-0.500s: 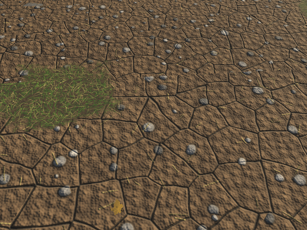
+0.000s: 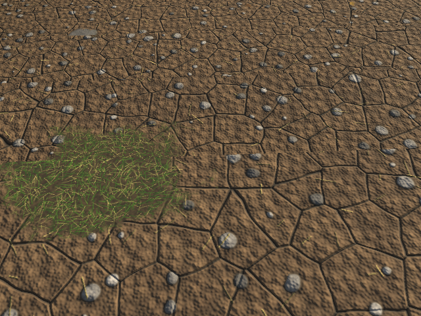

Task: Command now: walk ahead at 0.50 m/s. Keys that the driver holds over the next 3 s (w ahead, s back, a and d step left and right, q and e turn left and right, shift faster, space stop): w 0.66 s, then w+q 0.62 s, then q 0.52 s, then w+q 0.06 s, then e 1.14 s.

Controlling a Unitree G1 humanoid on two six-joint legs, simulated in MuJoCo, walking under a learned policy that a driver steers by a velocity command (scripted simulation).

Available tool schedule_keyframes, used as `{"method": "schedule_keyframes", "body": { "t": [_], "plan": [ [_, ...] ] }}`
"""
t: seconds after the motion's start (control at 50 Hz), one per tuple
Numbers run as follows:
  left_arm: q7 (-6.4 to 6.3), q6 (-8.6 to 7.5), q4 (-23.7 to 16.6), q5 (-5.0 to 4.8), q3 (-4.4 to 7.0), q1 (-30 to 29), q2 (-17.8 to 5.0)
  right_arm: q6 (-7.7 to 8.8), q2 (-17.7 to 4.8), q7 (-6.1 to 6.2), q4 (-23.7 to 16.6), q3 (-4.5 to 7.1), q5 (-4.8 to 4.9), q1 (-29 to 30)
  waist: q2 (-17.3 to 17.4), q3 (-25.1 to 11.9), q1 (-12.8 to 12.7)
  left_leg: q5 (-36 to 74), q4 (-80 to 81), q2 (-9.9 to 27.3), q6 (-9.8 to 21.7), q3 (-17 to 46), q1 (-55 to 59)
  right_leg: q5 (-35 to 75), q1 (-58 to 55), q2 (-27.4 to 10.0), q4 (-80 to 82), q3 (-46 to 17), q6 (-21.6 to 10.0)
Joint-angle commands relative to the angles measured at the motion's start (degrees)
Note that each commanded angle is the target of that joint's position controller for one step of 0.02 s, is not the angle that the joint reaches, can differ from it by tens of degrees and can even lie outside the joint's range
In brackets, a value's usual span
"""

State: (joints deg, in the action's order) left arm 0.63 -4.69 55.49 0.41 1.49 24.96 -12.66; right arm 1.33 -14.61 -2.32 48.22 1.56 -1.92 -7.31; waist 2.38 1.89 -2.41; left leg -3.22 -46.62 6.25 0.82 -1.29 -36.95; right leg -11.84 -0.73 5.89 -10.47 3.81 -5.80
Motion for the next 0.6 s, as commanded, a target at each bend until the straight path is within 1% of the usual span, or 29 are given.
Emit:
{"method": "schedule_keyframes", "body": {
  "t": [0.02,0.06,0.08,0.12,0.14,0.16,0.18,0.2,0.22,0.24,0.26,0.28,0.3,0.32,0.34,0.38,0.4,0.42,0.46,0.52,0.56,0.6],
  "plan": [
    [-0.41,-0.76,-0.93,0.11,1.30,2.61,-7.62,0.88,-1.91,0.04,-5.02,-0.27,0.29,7.50,-5.36,3.55,-0.54,4.02,6.98,-1.82,0.27,-2.60,-0.07,24.76,1.26,-15.42,3.33,-6.90,-4.72],
    [-0.72,-0.53,0.30,0.46,1.22,4.31,-7.75,1.08,-2.24,0.17,-6.01,-0.35,0.35,10.22,-5.41,4.04,-1.22,3.22,10.12,-2.74,1.30,-3.05,-0.04,27.28,-2.32,-16.59,2.20,-7.00,-4.99],
    [-0.92,-0.40,0.81,0.64,1.23,4.64,-7.92,1.22,-2.49,0.24,-6.42,-0.30,0.36,10.94,-5.47,4.22,-1.13,2.02,11.37,-3.11,1.99,-2.99,0.14,29.12,-4.14,-17.35,1.36,-7.16,-5.07],
    [-1.33,-0.20,1.42,0.90,1.34,3.73,-8.53,1.61,-3.07,0.47,-6.48,-0.07,0.38,9.98,-5.72,3.77,0.23,-1.87,13.73,-4.51,3.77,-3.36,3.18,36.97,-6.70,-18.35,-1.88,-6.67,-4.66],
    [-1.49,-0.15,1.49,1.01,1.42,2.60,-9.00,1.84,-3.55,0.79,-5.67,0.22,0.38,7.23,-6.21,2.35,1.79,-4.28,14.87,-6.09,4.82,-3.96,7.68,44.91,-6.99,-18.24,-5.46,-5.93,-3.98],
    [-1.54,-0.03,1.65,1.15,1.55,1.79,-9.51,2.13,-4.47,1.28,-3.91,0.76,0.33,1.78,-6.61,-0.60,4.12,-6.14,16.13,-7.98,5.98,-4.46,14.38,51.78,-6.94,-17.77,-11.85,-5.32,-3.26],
    [-1.45,0.20,1.63,0.93,1.50,0.80,-9.54,2.65,-5.58,1.87,-0.70,1.49,-0.02,-7.61,-5.35,-5.50,8.15,-3.93,19.74,-8.92,7.55,-4.77,25.87,51.32,-3.95,-15.83,-22.30,-3.56,-2.20],
    [-1.34,0.03,0.27,0.40,0.97,0.43,-8.26,3.05,-9.20,2.63,1.79,2.70,-1.36,-17.89,-2.36,-11.84,11.77,-7.17,20.18,0.04,10.44,4.77,41.41,35.23,7.41,-13.57,-37.38,-2.19,-1.25],
    [-0.66,0.01,-0.85,-1.48,-0.21,7.27,-1.91,2.77,-15.29,2.82,2.38,4.42,-2.12,-21.68,10.91,-19.25,8.72,-10.75,24.10,17.76,19.04,33.85,57.74,-6.81,28.98,-2.38,-60.73,0.66,1.62],
    [-0.99,0.14,-0.09,0.25,1.48,3.83,-8.18,2.10,-12.11,2.18,2.30,3.96,0.64,-18.13,2.98,-17.14,8.48,-12.17,29.70,16.76,18.80,40.44,53.79,-16.38,34.98,-2.27,-65.99,-7.60,0.59],
    [-0.85,-0.01,-1.78,0.35,1.80,-0.69,-8.10,2.07,-9.54,2.06,1.51,3.26,1.37,-11.47,1.55,-7.40,5.51,-12.28,31.00,14.70,16.91,29.87,44.93,-11.22,37.24,-5.68,-64.86,-8.03,0.29],
    [-0.61,-0.25,-2.19,0.34,1.53,-3.11,-7.05,2.49,-5.99,1.77,1.23,2.45,1.17,-8.27,-0.80,-3.26,4.39,-7.93,33.36,12.16,15.34,23.84,37.90,-7.67,35.76,-7.71,-61.60,-7.51,0.34],
    [-0.42,0.23,-2.01,0.60,1.55,-3.71,-6.03,2.94,-4.38,1.83,1.73,1.98,1.09,-7.30,-0.43,-0.87,2.79,-4.35,34.85,9.37,13.23,18.81,33.14,-6.15,33.35,-9.25,-58.35,-7.20,0.64],
    [-0.10,1.06,-1.69,1.39,1.34,-2.65,-5.14,3.28,-2.95,1.98,2.62,1.55,1.23,-7.04,0.79,-0.23,1.15,-1.90,36.20,7.18,11.67,14.94,29.36,-5.22,30.22,-10.16,-55.85,-6.90,1.37],
    [0.29,1.76,-1.29,1.68,1.21,-2.20,-4.14,3.75,-2.68,1.99,3.32,1.41,1.14,-8.05,1.19,-0.56,0.68,0.60,36.90,6.37,11.35,12.94,27.94,-4.56,28.42,-10.16,-54.84,-6.30,1.93],
    [0.85,2.53,-1.87,1.84,1.17,-3.89,-3.43,4.59,-3.91,1.92,4.93,1.73,1.49,-10.77,0.86,-0.24,0.19,3.91,38.32,5.54,11.74,10.32,27.46,-2.63,29.72,-10.72,-52.63,-5.08,2.92],
    [1.01,2.78,-2.61,1.83,1.18,-6.17,-3.47,4.75,-4.61,1.91,5.49,1.91,1.54,-11.68,0.81,0.58,0.32,3.54,39.37,5.26,11.83,9.29,27.55,-0.69,31.73,-11.32,-50.93,-4.55,3.44],
    [1.10,2.92,-3.47,1.82,1.19,-8.88,-3.63,4.78,-4.81,1.91,5.98,1.95,1.54,-12.70,0.70,1.47,0.78,3.28,40.24,4.93,11.77,8.53,27.99,1.45,33.86,-11.92,-48.81,-4.03,3.97],
    [1.19,2.92,-5.17,1.62,1.12,-14.20,-3.75,4.59,-4.44,1.92,6.89,1.78,1.56,-14.83,0.70,2.82,1.98,4.41,41.06,4.04,11.36,7.05,29.51,5.51,37.13,-12.52,-43.47,-3.05,4.84],
    [1.28,2.60,-7.14,1.20,0.56,-20.66,-2.82,4.45,-4.34,1.98,7.93,1.60,1.51,-17.32,0.84,3.48,3.63,7.48,40.82,3.05,10.48,4.81,31.35,10.36,36.74,-11.73,-33.92,-1.43,5.33],
    [1.21,2.48,-8.13,1.05,0.27,-24.06,-2.56,4.42,-4.60,2.16,8.80,1.60,1.36,-19.42,1.14,3.60,4.77,9.57,40.25,3.44,10.37,4.16,33.83,12.00,36.05,-10.81,-29.31,-0.49,5.00],
    [1.08,2.31,-9.04,0.96,0.23,-26.66,-2.90,4.23,-4.55,2.39,9.67,1.55,1.04,-21.18,1.40,3.94,5.57,12.26,39.00,4.46,10.53,3.93,37.23,11.65,36.02,-10.03,-26.31,-0.02,4.26]
  ]
}}
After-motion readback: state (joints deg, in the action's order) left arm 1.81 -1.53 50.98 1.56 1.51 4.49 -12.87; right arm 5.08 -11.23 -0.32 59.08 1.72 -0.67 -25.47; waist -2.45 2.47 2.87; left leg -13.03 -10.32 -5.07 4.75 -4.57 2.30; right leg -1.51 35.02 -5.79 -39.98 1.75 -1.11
